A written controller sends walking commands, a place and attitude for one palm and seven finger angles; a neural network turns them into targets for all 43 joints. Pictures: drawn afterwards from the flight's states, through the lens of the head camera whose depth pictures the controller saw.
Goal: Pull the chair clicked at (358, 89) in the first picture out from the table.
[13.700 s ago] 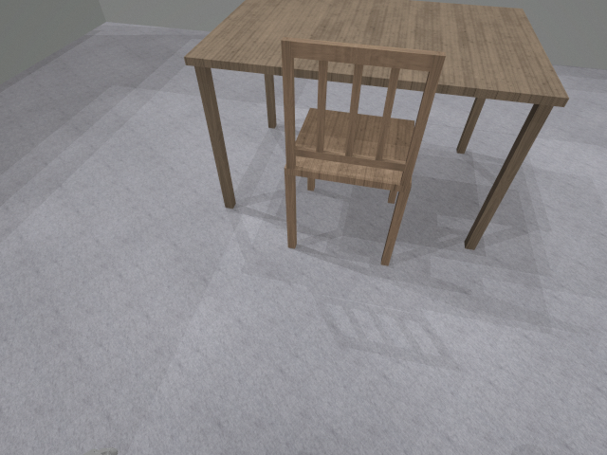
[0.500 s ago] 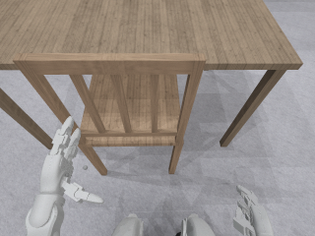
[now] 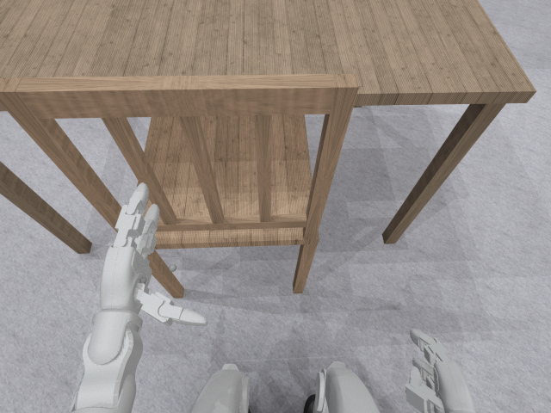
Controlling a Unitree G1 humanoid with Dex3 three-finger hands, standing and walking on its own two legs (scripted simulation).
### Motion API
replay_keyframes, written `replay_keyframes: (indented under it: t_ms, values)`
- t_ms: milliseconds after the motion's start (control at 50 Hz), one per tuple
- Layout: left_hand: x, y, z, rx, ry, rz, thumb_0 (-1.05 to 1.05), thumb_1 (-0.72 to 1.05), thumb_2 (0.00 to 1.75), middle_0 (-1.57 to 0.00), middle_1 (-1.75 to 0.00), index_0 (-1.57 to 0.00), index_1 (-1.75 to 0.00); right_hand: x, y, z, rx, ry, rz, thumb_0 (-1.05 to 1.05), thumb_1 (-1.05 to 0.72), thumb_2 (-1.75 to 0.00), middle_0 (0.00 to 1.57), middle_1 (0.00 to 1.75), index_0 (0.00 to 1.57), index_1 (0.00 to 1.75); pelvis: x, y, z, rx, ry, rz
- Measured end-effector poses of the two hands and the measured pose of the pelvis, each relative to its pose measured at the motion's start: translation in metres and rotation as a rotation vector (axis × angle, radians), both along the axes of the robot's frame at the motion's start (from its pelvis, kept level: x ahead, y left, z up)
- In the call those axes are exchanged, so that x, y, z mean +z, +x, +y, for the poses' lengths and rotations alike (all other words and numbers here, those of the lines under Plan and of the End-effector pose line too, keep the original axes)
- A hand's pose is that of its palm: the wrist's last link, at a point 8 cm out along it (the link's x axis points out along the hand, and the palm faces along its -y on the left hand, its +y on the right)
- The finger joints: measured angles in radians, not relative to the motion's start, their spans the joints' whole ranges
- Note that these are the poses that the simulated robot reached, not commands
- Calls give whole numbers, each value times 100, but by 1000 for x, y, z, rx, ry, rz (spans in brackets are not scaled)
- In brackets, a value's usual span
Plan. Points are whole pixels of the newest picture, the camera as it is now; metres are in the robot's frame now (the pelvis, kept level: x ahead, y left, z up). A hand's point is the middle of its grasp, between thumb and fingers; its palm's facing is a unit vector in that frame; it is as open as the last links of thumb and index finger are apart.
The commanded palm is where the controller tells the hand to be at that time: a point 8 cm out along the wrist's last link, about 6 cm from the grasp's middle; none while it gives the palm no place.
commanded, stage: aim the fingers beside a spindle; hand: left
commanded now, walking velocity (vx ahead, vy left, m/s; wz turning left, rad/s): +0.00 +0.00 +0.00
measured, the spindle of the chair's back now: (206, 177) +0.47 +0.14 +0.00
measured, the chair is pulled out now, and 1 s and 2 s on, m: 0.00 0.00 0.00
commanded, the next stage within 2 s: push the fingers through the gap in 1.22 s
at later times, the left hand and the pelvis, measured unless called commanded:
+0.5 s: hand (205, 253) +0.33 +0.12 +0.00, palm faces +0.02 -1.00 +0.00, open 16.9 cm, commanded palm +0.31 +0.17 +0.01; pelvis +0.00 +0.01 -0.01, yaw +0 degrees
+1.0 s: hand (212, 254) +0.34 +0.11 +0.00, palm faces +0.02 -1.00 +0.00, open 17.0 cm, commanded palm +0.31 +0.17 +0.00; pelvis +0.00 +0.00 -0.02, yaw +0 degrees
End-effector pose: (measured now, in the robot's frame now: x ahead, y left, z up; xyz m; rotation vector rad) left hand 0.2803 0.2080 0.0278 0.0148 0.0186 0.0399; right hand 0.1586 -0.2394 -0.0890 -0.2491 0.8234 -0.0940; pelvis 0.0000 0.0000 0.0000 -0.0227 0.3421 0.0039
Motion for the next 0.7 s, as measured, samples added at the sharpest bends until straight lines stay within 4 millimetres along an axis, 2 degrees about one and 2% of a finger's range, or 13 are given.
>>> replay_keyframes:
  t_ms: [340,700]
  values:
    - [-18,21,-24,-21,-13,-3,-2,-50,30,-6,-8,-6,-8,-15,-3,3,1,0,56,1,-90,-89,20,30,20,30,-10,-1,3,-1,-2,31]
    - [-31,39,-51,-28,-17,-4,-2,-50,30,-7,-8,-6,-8,-32,-21,5,-24,22,143,1,-90,-89,20,30,20,30,-18,-3,6,-11,2,56]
